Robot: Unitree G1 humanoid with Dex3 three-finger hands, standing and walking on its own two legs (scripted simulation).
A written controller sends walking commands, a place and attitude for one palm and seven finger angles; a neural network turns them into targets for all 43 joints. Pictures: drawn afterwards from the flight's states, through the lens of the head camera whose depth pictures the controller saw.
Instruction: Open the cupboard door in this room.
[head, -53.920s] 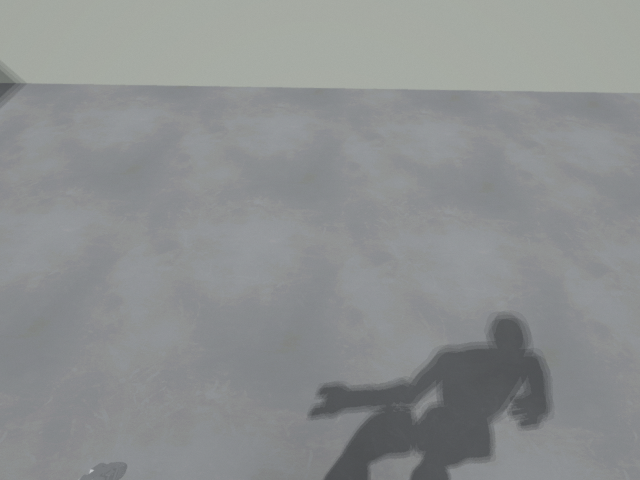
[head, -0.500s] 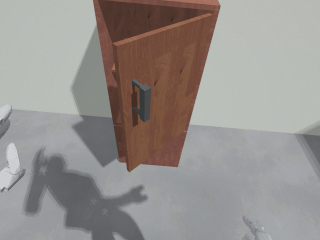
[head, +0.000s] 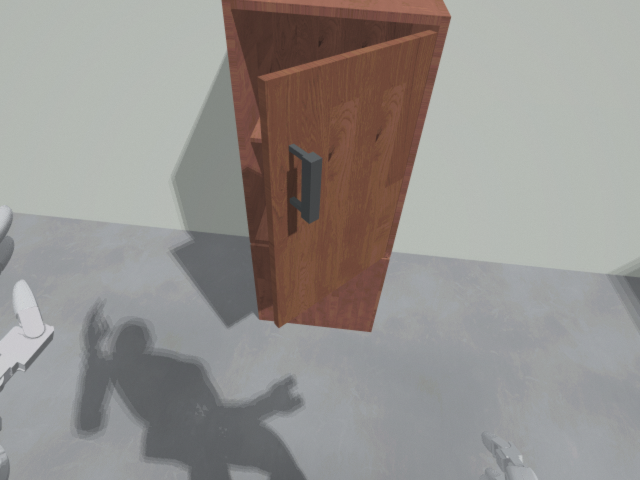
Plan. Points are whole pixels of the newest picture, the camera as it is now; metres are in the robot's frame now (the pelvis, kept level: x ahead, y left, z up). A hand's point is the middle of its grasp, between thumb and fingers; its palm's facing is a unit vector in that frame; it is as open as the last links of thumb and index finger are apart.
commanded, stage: stop stepping back and stand still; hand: left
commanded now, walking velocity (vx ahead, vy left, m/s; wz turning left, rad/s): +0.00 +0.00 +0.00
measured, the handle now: (302, 183) +0.54 +0.06 +0.10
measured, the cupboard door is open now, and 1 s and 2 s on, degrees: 47 47 47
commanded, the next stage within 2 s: let the arm hang, fingers relaxed in 0.14 s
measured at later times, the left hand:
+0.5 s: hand out of the picture +0.07 +0.18 -0.15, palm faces +0.02 -0.98 -0.20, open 7.4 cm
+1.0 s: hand out of the picture -0.06 +0.18 -0.16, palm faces +0.09 -0.97 -0.21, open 7.4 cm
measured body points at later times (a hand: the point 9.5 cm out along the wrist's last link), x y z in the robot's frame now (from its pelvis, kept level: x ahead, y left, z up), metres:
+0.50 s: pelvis -0.01 +0.00 +0.00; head +0.00 +0.00 +0.45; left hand +0.07 +0.23 -0.14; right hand +0.10 -0.26 -0.13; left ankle +0.04 +0.11 -0.73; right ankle -0.01 -0.10 -0.73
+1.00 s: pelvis -0.01 +0.01 +0.01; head +0.01 -0.01 +0.46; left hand -0.06 +0.23 -0.14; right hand -0.02 -0.19 -0.16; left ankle +0.04 +0.11 -0.73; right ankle -0.01 -0.10 -0.73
